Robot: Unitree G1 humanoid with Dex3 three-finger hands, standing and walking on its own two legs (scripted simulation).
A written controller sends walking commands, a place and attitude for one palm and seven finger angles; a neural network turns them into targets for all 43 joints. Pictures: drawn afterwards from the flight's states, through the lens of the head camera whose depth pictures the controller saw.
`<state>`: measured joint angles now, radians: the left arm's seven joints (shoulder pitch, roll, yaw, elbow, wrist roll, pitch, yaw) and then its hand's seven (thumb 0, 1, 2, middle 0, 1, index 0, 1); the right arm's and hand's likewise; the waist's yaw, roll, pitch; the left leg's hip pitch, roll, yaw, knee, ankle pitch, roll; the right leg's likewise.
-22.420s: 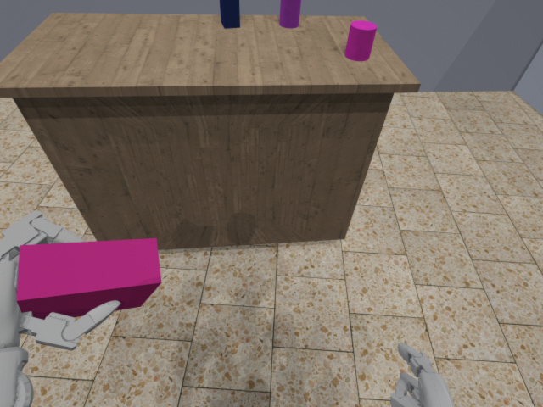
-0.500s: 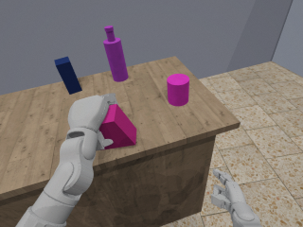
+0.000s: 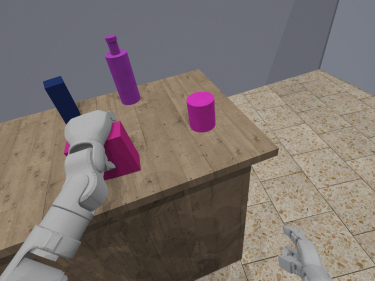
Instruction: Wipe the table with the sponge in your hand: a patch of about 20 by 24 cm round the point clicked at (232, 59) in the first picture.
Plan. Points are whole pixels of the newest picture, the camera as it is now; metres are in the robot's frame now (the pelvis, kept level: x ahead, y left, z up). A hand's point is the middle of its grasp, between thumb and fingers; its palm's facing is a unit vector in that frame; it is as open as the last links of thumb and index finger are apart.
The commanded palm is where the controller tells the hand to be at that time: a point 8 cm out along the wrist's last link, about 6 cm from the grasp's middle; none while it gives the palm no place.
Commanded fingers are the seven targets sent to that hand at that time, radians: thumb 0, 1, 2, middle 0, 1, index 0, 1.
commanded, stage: wipe forward along the third lane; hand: left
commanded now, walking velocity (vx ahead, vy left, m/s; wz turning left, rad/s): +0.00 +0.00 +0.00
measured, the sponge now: (109, 159) +0.34 +0.22 +0.12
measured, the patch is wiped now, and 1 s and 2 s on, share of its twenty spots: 0.80 0.90 0.95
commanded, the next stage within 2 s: wipe back along the third lane in 1.12 s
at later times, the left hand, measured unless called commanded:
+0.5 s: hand (96, 138) +0.37 +0.25 +0.16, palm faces +0.03 -0.04 -1.00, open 9.4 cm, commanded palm +0.35 +0.26 +0.18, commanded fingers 0.00 0.10 1.30 -1.20 -1.60 -1.20 -1.60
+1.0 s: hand (93, 126) +0.41 +0.28 +0.16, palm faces -0.02 -0.02 -1.00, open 9.4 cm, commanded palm +0.40 +0.28 +0.18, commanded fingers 0.00 0.10 1.30 -1.20 -1.60 -1.20 -1.60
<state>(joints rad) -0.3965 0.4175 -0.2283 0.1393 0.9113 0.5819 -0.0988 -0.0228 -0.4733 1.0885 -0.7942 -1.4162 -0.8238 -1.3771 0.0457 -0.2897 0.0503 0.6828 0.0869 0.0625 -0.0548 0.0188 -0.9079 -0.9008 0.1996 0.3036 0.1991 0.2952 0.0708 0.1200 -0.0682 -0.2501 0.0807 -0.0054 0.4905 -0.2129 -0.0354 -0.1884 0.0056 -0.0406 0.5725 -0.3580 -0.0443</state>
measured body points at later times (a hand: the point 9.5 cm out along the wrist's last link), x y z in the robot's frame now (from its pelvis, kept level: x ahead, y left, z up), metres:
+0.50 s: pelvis +0.01 +0.01 +0.00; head -0.01 -0.05 +0.45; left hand +0.36 +0.25 +0.21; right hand +0.21 -0.22 -0.10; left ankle +0.03 +0.18 -0.73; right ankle -0.03 -0.09 -0.73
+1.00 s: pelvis +0.00 +0.03 +0.00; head -0.01 +0.00 +0.45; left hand +0.41 +0.28 +0.21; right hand +0.14 -0.22 -0.12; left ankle +0.03 +0.18 -0.73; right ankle -0.03 -0.09 -0.73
